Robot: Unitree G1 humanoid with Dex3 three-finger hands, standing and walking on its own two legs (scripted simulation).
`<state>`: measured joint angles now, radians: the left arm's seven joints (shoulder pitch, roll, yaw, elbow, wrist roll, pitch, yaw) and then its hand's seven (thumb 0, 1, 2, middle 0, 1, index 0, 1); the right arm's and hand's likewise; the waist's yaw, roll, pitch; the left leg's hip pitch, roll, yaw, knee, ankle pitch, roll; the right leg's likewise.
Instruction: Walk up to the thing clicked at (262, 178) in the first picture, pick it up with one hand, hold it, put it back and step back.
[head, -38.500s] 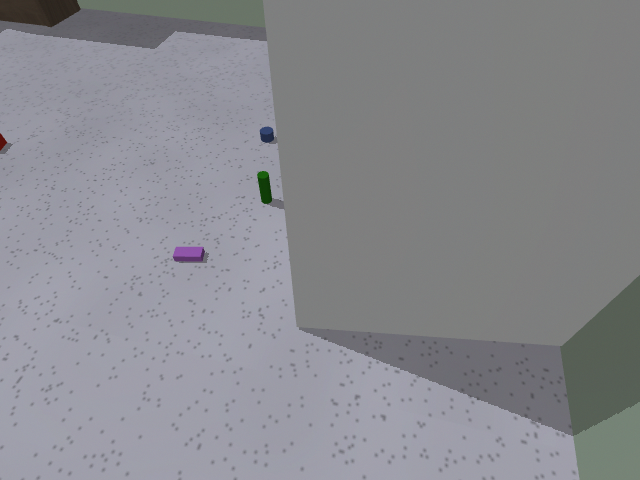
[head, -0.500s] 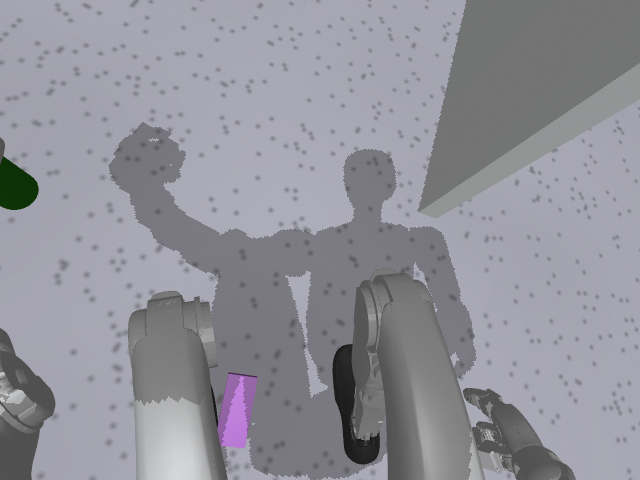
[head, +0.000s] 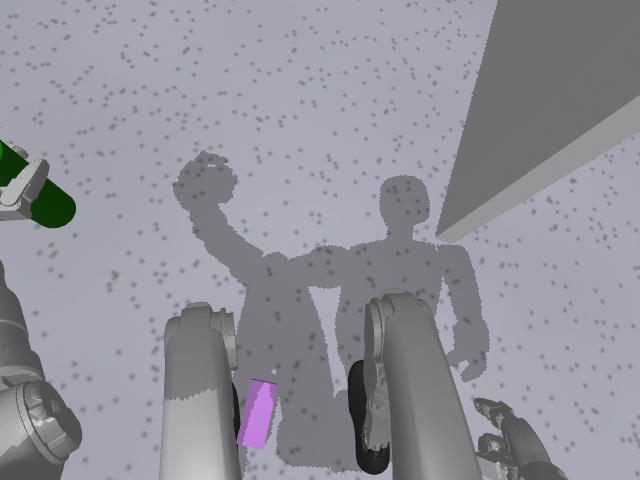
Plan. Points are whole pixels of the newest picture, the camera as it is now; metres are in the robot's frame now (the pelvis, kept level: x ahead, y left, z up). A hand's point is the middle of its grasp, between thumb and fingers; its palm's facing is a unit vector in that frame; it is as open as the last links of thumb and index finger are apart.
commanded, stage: hold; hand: left
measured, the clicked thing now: (21, 186) +0.44 +0.33 -0.04
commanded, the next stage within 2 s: lift in 0.54 s
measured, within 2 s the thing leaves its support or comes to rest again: neither
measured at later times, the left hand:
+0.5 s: hand out of the picture +0.41 +0.28 +0.19, palm faces +0.39 -0.92 -0.05, open 8.1 cm
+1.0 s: hand out of the picture +0.41 +0.25 +0.30, palm faces +0.40 -0.91 -0.05, open 8.1 cm
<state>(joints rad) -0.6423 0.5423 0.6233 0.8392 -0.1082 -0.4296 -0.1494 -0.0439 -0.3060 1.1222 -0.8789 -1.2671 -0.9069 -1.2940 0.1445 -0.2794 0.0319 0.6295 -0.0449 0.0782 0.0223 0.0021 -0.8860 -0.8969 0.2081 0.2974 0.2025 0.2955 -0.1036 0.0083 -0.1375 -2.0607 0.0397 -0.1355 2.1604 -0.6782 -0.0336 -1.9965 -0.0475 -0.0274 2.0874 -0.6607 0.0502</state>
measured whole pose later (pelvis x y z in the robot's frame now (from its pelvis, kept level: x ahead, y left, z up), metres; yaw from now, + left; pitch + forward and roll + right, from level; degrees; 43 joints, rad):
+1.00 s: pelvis +0.06 +0.01 +0.26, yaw +4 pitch +17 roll -3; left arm -0.19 0.20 0.26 0.40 -0.11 -0.33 0.11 -0.04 -0.32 1.13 -0.90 -1.24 -0.93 -1.27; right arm 0.22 -0.19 -0.01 0.64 -0.02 0.00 -0.05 0.01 -0.89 -0.89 0.21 0.30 0.20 0.30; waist -0.03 0.01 -0.10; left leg -0.97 0.07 -0.04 1.21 -0.53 -0.02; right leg -0.92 -0.05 -0.05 1.15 -0.51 0.04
